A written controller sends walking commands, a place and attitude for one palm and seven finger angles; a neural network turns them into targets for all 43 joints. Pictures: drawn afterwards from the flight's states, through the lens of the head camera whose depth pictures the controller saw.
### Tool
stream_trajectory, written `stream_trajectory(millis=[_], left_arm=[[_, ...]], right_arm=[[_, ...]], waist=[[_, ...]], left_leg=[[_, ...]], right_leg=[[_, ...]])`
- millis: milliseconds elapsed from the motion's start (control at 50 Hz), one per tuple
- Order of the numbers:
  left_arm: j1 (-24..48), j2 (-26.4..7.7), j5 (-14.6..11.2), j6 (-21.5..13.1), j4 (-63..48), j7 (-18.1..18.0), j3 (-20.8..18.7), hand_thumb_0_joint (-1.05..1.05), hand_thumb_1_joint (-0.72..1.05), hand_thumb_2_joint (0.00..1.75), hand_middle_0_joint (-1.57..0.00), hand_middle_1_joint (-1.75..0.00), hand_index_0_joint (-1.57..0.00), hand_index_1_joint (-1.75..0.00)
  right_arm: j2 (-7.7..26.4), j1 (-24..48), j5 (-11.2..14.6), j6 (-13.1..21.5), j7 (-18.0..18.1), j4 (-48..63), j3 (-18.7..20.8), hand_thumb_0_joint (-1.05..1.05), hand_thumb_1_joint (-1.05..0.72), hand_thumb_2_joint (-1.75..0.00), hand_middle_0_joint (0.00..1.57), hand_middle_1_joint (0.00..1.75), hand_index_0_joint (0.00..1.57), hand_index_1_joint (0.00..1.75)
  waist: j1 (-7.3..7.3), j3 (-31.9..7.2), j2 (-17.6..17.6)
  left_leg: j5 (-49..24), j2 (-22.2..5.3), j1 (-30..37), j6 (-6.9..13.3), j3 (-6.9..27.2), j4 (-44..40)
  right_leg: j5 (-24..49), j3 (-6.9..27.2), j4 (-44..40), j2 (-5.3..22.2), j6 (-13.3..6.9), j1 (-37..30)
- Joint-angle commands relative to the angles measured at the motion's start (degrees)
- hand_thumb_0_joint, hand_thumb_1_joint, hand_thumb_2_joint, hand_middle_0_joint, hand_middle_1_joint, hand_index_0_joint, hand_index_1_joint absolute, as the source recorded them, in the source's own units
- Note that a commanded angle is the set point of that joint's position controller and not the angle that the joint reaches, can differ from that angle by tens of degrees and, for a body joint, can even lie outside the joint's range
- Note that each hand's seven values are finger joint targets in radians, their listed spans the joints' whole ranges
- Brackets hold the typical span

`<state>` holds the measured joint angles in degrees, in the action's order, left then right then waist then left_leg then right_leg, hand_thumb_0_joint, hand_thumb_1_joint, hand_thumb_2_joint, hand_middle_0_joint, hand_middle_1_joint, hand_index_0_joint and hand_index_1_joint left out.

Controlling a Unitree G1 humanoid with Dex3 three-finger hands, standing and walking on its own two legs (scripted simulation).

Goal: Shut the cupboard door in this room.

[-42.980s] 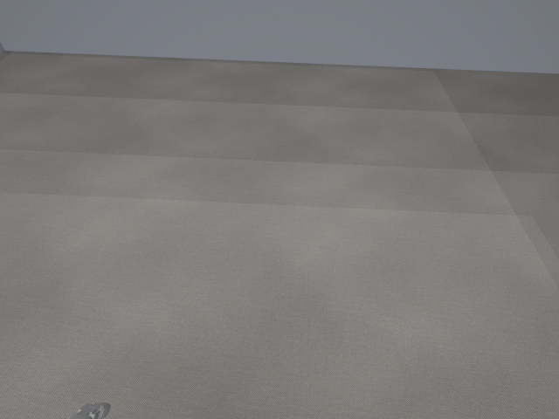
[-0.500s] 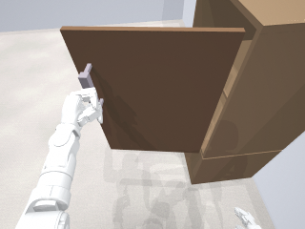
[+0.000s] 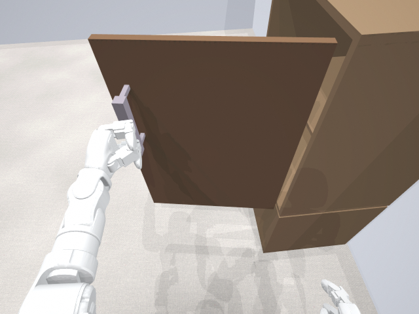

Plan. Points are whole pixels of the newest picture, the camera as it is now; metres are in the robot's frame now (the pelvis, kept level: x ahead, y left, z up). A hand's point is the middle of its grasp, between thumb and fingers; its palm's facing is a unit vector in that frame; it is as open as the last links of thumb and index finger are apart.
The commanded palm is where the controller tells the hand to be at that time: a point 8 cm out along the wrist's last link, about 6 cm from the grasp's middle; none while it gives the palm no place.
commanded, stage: push the door shut along its arc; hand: left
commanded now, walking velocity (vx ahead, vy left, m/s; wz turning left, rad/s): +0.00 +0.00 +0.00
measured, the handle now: (132, 122) +0.48 +0.19 +0.09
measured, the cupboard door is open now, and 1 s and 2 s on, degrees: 80 63 50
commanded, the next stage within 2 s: pull the fist back off the door in 1.76 s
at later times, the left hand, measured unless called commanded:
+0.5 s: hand (148, 127) +0.45 +0.15 +0.10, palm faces -0.18 -0.98 -0.04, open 3.1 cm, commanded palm +0.45 +0.20 +0.10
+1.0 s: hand (163, 108) +0.51 +0.12 +0.10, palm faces -0.29 -0.96 -0.02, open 3.1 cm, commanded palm +0.51 +0.17 +0.10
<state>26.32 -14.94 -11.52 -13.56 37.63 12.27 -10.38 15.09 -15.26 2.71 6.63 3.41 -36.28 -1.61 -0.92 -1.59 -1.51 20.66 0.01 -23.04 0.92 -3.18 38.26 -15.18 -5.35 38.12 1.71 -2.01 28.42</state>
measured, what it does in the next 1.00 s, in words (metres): stands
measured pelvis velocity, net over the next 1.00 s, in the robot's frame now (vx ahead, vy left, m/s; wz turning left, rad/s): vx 0.00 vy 0.01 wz -0.01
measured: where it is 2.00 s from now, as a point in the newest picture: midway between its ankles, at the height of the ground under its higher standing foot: outside the picture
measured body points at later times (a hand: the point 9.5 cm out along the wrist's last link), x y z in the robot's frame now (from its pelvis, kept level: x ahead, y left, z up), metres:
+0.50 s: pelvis -0.01 +0.01 -0.01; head +0.07 +0.00 +0.43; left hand +0.46 +0.20 +0.10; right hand +0.05 -0.26 -0.13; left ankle -0.01 +0.11 -0.72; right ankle +0.05 -0.10 -0.72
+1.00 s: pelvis +0.00 +0.01 -0.02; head +0.11 +0.01 +0.42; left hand +0.52 +0.18 +0.11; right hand +0.00 -0.26 -0.13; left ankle -0.01 +0.11 -0.72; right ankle +0.05 -0.10 -0.72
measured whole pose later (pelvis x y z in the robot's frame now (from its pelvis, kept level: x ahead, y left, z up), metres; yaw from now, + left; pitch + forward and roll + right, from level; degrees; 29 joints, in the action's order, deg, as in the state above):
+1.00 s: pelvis +0.00 +0.01 -0.02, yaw -1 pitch +16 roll -1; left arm 60.7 -27.5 -8.6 -16.1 70.8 23.3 -13.7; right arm 17.0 -21.6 1.3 4.7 3.1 -39.0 -1.9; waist -10.3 -2.5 -1.3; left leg 23.7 -0.6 -40.1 2.0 -3.1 47.8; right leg -16.1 -5.3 44.2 1.5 -1.3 44.0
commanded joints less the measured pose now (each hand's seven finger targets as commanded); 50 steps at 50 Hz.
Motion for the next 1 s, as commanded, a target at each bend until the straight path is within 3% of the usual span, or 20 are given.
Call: stream_trajectory(millis=[0, 60, 140, 180, 220, 300, 340, 400, 440, 500, 540, 580, 620, 680, 740, 800, 880, 920, 940, 980], left_arm=[[31.71, -13.14, -0.45, -3.85, -8.43, 0.83, -3.35, 0.0, 0.9, 0.9, -1.3, -1.5, -1.3, -1.5], [34.77, -14.31, -0.73, -4.74, -5.48, 2.0, -3.97, 0.0, 0.9, 0.9, -1.3, -1.5, -1.3, -1.5], [36.92, -15.81, -1.06, -6.06, -0.46, 4.16, -4.83, 0.0, 0.9, 0.9, -1.3, -1.5, -1.3, -1.5], [39.19, -13.69, -1.25, -6.68, 0.09, 5.33, -2.69, 0.0, 0.9, 0.9, -1.3, -1.5, -1.3, -1.5], [40.41, -15.42, -1.47, -7.06, 2.48, 5.84, -3.91, 0.0, 0.9, 0.9, -1.3, -1.5, -1.3, -1.5], [44.16, -15.4, -1.07, -7.5, 6.79, 7.0, -2.78, 0.0, 0.9, 0.9, -1.3, -1.5, -1.3, -1.5], [47.89, -13.72, -0.79, -7.48, 8.05, 7.45, -0.85, 0.0, 0.9, 0.9, -1.3, -1.5, -1.3, -1.5], [49.54, -16.71, -0.59, -7.85, 9.58, 7.62, -3.06, 0.0, 0.9, 0.9, -1.3, -1.5, -1.3, -1.5], [51.27, -15.22, -0.3, -7.8, 11.16, 8.1, -1.5, 0.0, 0.9, 0.9, -1.3, -1.5, -1.3, -1.5], [53.1, -18.74, -0.14, -7.9, 13.81, 8.16, -4.1, 0.0, 0.9, 0.9, -1.3, -1.5, -1.3, -1.5], [53.66, -19.1, 0.33, -8.01, 13.79, 8.45, -4.27, 0.0, 0.9, 0.9, -1.3, -1.5, -1.3, -1.5], [54.82, -21.24, 0.55, -7.86, 15.13, 8.64, -5.65, 0.0, 0.9, 0.9, -1.3, -1.5, -1.3, -1.5], [54.08, -21.06, 0.64, -7.94, 15.93, 9.24, -5.5, 0.0, 0.9, 0.9, -1.3, -1.5, -1.3, -1.5], [55.15, -24.27, 0.94, -7.43, 17.55, 9.97, -7.43, 0.0, 0.9, 0.9, -1.3, -1.5, -1.3, -1.5], [57.47, -23.48, 1.15, -7.76, 16.16, 10.89, -6.29, 0.0, 0.9, 0.9, -1.3, -1.5, -1.3, -1.5], [59.7, -21.07, 0.54, -7.11, 17.9, 11.48, -4.38, 0.0, 0.9, 0.9, -1.3, -1.5, -1.3, -1.5], [62.44, -24.15, 1.37, -5.79, 20.43, 11.59, -5.91, 0.0, 0.9, 0.9, -1.3, -1.5, -1.3, -1.5], [65.1, -24.19, 1.88, -6.06, 20.1, 11.61, -5.34, 0.0, 0.9, 0.9, -1.3, -1.5, -1.3, -1.5], [64.71, -21.99, 2.06, -5.75, 21.26, 11.88, -3.51, 0.0, 0.9, 0.9, -1.3, -1.5, -1.3, -1.5], [66.58, -23.01, 2.17, -5.7, 20.64, 12.05, -4.22, 0.0, 0.9, 0.9, -1.3, -1.5, -1.3, -1.5]], right_arm=[[7.91, -0.06, -0.1, 1.92, 1.31, 5.93, 2.4, 0.0, -0.9, -0.9, 0.2, 0.3, 0.2, 0.3], [7.97, -0.63, -0.28, 1.82, 1.35, 5.59, 2.08, 0.0, -0.9, -0.9, 0.2, 0.3, 0.2, 0.3], [8.54, -2.38, -0.37, 1.54, 1.22, 5.01, 2.23, 0.0, -0.9, -0.9, 0.2, 0.3, 0.2, 0.3], [8.5, -2.88, -0.33, 1.55, 1.03, 5.06, 2.29, 0.0, -0.9, -0.9, 0.2, 0.3, 0.2, 0.3], [8.98, -3.81, -0.4, 1.43, 1.01, 4.61, 2.5, 0.0, -0.9, -0.9, 0.2, 0.3, 0.2, 0.3], [9.76, -5.52, -0.44, 1.05, 1.03, 3.77, 2.76, 0.0, -0.9, -0.9, 0.2, 0.3, 0.2, 0.3], [9.87, -6.27, -0.41, 1.13, 0.93, 3.03, 2.82, 0.0, -0.9, -0.9, 0.2, 0.3, 0.2, 0.3], [10.65, -7.92, -0.79, 1.01, 0.9, 2.46, 3.14, 0.0, -0.9, -0.9, 0.2, 0.3, 0.2, 0.3], [10.39, -8.24, -0.76, 0.97, 0.66, 2.08, 2.98, 0.0, -0.9, -0.9, 0.2, 0.3, 0.2, 0.3], [11.26, -9.81, -0.93, 0.77, 0.75, 1.51, 3.18, 0.0, -0.9, -0.9, 0.2, 0.3, 0.2, 0.3], [11.06, -9.91, -1.01, 0.76, 0.49, 1.79, 3.18, 0.0, -0.9, -0.9, 0.2, 0.3, 0.2, 0.3], [11.37, -10.77, -1.05, 0.45, 0.51, 1.43, 3.18, 0.0, -0.9, -0.9, 0.2, 0.3, 0.2, 0.3], [11.32, -10.91, -1.15, 0.24, 0.39, 1.91, 3.09, 0.0, -0.9, -0.9, 0.2, 0.3, 0.2, 0.3], [11.7, -11.62, -1.1, -0.23, 0.53, 1.93, 3.11, 0.0, -0.9, -0.9, 0.2, 0.3, 0.2, 0.3], [11.77, -12.23, -1.24, -0.41, 0.5, 1.89, 3.31, 0.0, -0.9, -0.9, 0.2, 0.3, 0.2, 0.3], [11.78, -12.98, -1.25, -0.57, 0.6, 1.53, 3.22, 0.0, -0.9, -0.9, 0.2, 0.3, 0.2, 0.3], [12.17, -13.49, -1.32, -0.84, 0.76, 0.96, 3.1, 0.0, -0.9, -0.9, 0.2, 0.3, 0.2, 0.3], [12.3, -14.19, -1.55, -0.76, 0.84, 0.43, 3.18, 0.0, -0.9, -0.9, 0.2, 0.3, 0.2, 0.3], [12.17, -14.0, -1.53, -0.77, 0.74, 0.43, 3.14, 0.0, -0.9, -0.9, 0.2, 0.3, 0.2, 0.3], [12.44, -14.78, -1.86, -0.68, 0.63, 0.02, 3.31, 0.0, -0.9, -0.9, 0.2, 0.3, 0.2, 0.3]], waist=[[-2.47, -14.66, 2.48], [-2.31, -18.66, 1.6], [-2.54, -20.16, 2.63], [-3.27, -21.15, 0.74], [-3.41, -20.89, 0.64], [-5.13, -20.14, 2.31], [-6.31, -19.99, 1.16], [-6.2, -22.88, 0.55], [-7.02, -22.78, -0.29], [-7.45, -22.85, 1.74], [-7.29, -24.95, -0.71], [-7.81, -24.41, 1.27], [-7.46, -25.48, -0.78], [-8.02, -25.35, 0.88], [-8.36, -27.75, -2.86], [-10.04, -25.37, -1.47], [-11.03, -25.27, -0.07], [-11.57, -26.47, -1.65], [-11.95, -26.35, -2.89], [-12.02, -28.06, -2.93]], left_leg=[[-6.12, 0.65, -1.34, 0.24, 3.13, -5.31], [-7.92, 0.88, -1.66, 0.12, 3.28, -4.73], [-10.15, 0.76, -2.7, 0.03, 3.58, -3.81], [-11.44, 0.83, -1.74, -0.03, 3.52, -3.28], [-10.91, 0.7, -2.37, -0.12, 3.74, -3.03], [-8.88, 0.65, -3.58, 0.17, 4.16, -2.47], [-8.3, 0.53, -3.25, 0.01, 4.71, -2.15], [-9.29, 0.62, -3.14, 0.09, 4.85, -1.37], [-9.55, 0.52, -3.35, -0.05, 5.03, -1.02], [-8.94, 0.47, -5.13, 0.19, 5.25, -0.51], [-9.5, 0.51, -4.73, 0.1, 4.9, -0.03], [-9.84, 0.38, -6.4, 0.25, 4.85, 0.45], [-11.21, 0.43, -5.89, 0.12, 4.86, 0.74], [-10.39, 0.35, -8.38, 0.41, 4.35, 1.39], [-13.77, 0.2, -5.2, 0.06, 5.01, 2.11], [-13.55, 0.08, -5.0, 0.33, 5.37, 2.61], [-11.1, 0.06, -7.78, 0.51, 5.1, 3.13], [-12.72, -0.05, -6.13, 0.35, 5.7, 3.69], [-12.86, -0.06, -5.39, 0.27, 5.82, 4.03], [-14.7, -0.23, -4.21, 0.16, 6.39, 4.63]], right_leg=[[6.61, 5.11, -4.3, -0.4, 0.82, -11.21], [9.4, 5.41, -3.06, -0.33, 0.67, -13.04], [12.48, 5.05, -1.57, -0.5, 0.54, -13.18], [14.04, 4.86, -1.03, -0.67, 0.47, -11.85], [13.3, 4.73, -0.77, -0.78, 0.51, -11.04], [10.79, 4.52, -0.74, -1.1, 0.55, -8.49], [9.77, 4.25, -0.42, -1.18, 0.56, -5.82], [10.32, 4.3, 0.21, -1.31, 0.46, -6.15], [10.7, 4.22, 0.54, -1.35, 0.51, -4.87], [9.82, 4.17, 0.83, -1.56, 0.53, -4.66], [10.67, 4.55, 1.18, -1.53, 0.59, -4.7], [11.57, 4.71, 1.34, -1.64, 0.72, -5.15], [12.52, 4.63, 1.75, -1.81, 0.59, -4.9], [12.9, 5.15, 1.7, -1.85, 0.84, -5.87], [14.64, 4.61, 2.56, -2.04, 0.64, -3.86], [13.05, 3.94, 2.34, -2.35, 0.72, -0.84], [12.19, 4.55, 2.1, -2.26, 1.03, -0.94], [12.45, 4.29, 2.7, -2.34, 1.01, 0.89], [11.88, 4.12, 2.75, -2.34, 0.95, 2.6], [12.64, 3.94, 3.26, -2.45, 0.86, 2.89]])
